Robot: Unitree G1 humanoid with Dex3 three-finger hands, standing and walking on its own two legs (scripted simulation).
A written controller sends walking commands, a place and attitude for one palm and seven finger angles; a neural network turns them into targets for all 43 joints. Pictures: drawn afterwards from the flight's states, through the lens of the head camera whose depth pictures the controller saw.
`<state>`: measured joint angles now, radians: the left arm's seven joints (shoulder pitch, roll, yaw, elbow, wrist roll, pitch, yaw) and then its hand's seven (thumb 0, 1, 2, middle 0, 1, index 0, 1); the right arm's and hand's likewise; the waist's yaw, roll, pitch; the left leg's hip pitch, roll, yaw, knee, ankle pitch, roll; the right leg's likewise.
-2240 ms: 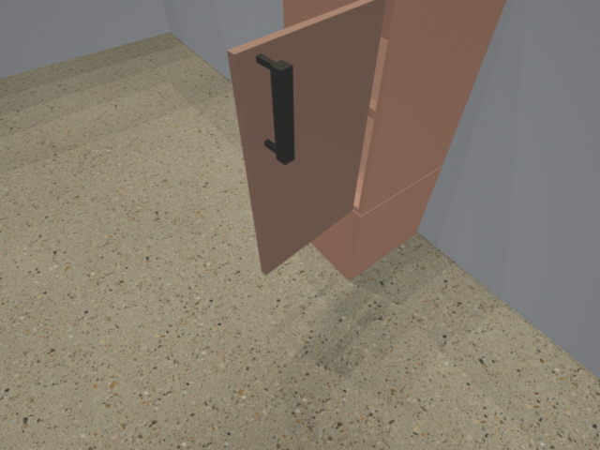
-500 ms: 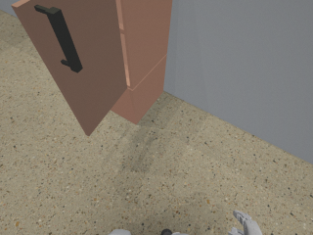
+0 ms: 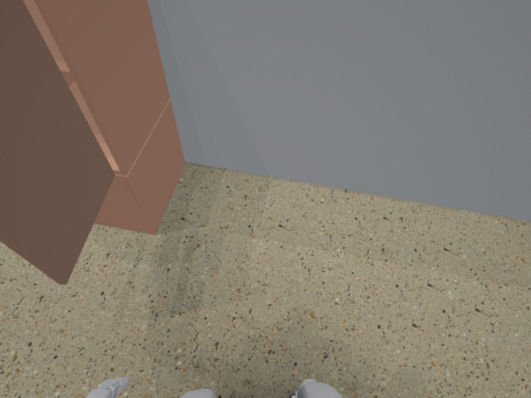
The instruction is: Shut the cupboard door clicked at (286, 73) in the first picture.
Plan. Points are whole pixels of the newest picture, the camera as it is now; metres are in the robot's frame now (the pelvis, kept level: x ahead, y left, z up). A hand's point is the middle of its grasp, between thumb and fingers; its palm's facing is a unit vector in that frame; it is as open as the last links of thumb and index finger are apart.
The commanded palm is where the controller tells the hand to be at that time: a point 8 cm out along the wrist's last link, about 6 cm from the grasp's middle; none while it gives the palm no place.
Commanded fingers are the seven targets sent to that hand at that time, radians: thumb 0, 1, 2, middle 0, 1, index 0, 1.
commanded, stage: walk around to get in front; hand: left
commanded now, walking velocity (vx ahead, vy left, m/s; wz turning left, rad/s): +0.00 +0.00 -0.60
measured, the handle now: out of the picture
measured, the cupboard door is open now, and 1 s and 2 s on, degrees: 96 96 96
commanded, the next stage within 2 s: none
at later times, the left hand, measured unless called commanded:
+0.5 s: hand (175, 392) +0.14 +0.15 -0.15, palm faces -0.31 -0.92 -0.24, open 7.4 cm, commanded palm none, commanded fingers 0.00 0.90 0.90 -0.20 -0.30 -0.20 -0.30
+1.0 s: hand (217, 371) +0.17 +0.08 -0.15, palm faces -0.57 -0.78 -0.25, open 7.4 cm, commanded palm none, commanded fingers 0.00 0.90 0.90 -0.20 -0.30 -0.20 -0.30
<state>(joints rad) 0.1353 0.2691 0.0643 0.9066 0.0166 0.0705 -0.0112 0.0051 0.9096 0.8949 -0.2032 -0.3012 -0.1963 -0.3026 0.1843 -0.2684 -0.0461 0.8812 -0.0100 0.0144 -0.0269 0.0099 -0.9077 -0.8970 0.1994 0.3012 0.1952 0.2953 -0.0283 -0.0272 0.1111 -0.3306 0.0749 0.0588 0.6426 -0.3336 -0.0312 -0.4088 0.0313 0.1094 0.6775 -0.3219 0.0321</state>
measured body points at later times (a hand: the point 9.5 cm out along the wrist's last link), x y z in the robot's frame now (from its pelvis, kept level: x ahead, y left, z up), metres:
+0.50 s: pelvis +0.00 -0.02 +0.01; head +0.05 -0.04 +0.46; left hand +0.16 +0.20 -0.13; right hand +0.00 -0.29 -0.12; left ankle +0.05 +0.10 -0.70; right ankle -0.01 -0.14 -0.72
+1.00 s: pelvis -0.01 -0.04 +0.01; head +0.03 -0.06 +0.46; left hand +0.20 +0.13 -0.13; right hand -0.11 -0.31 -0.12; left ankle +0.07 +0.07 -0.69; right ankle -0.06 -0.16 -0.72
